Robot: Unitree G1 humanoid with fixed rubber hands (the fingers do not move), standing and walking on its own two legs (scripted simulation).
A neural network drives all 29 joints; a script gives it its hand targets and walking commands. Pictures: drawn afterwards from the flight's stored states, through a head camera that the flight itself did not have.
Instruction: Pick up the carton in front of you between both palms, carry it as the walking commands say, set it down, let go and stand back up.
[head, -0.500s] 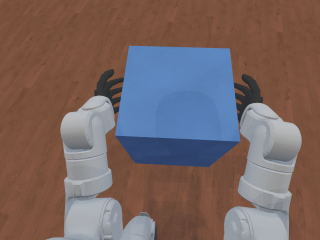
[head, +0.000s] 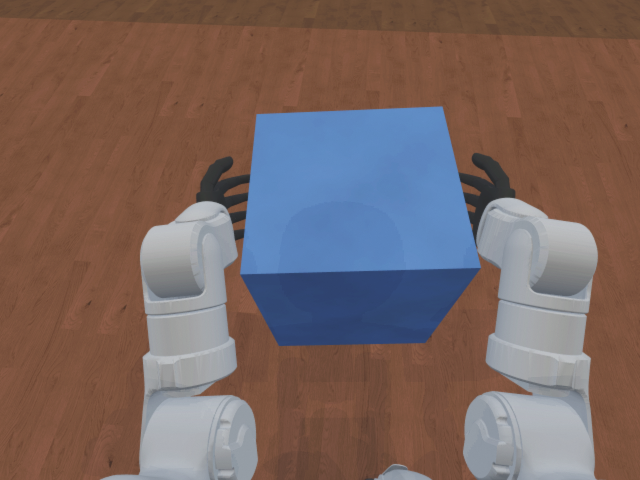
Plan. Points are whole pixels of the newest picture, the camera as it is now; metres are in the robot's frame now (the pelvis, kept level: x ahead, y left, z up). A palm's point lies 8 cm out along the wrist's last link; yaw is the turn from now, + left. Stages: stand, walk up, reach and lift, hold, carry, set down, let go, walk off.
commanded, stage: carry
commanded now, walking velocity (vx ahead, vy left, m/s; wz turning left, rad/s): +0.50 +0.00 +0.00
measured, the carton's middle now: (350, 241) +0.39 +0.00 +0.08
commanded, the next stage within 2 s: none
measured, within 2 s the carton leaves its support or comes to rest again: neither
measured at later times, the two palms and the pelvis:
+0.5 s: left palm (252, 46) +0.67 +0.15 +0.21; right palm (456, 61) +0.63 -0.15 +0.20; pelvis +0.30 +0.04 +0.06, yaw -1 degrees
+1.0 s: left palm out of the picture +0.94 +0.19 +0.25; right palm out of the picture +0.97 -0.11 +0.25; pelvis +0.59 +0.00 +0.10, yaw +1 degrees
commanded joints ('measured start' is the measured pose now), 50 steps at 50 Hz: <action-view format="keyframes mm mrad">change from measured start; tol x32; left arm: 1 -628 -854 -668 -38 -358 9 -96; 50 -758 -862 -743 -150 -520 -25 -125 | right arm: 1 -654 912 626 -59 253 12 136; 50 -566 806 593 -115 120 -25 66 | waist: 1 100 -174 -521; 15 -32 -179 -479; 18 -113 289 -630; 33 -40 117 -415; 37 94 -389 -604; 50 66 -165 -430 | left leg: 1 -571 -79 -77 569 17 24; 15 35 -145 211 -318 263 33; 18 612 287 -684 -551 160 275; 21 546 258 -508 -433 624 262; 32 260 173 -104 -544 547 165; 35 5 105 66 -147 820 63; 37 -481 -131 22 360 -10 -6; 39 -594 -61 -74 573 14 26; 50 -375 -30 71 -92 181 9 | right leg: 1 856 -349 747 -300 269 -254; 16 394 -185 64 5 668 -6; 18 -94 21 98 471 -132 81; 21 -313 -39 185 725 -127 47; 34 360 69 -97 -113 80 6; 37 902 -371 892 -419 -91 -250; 40 763 -339 632 -266 337 -215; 50 599 -261 265 -370 316 -114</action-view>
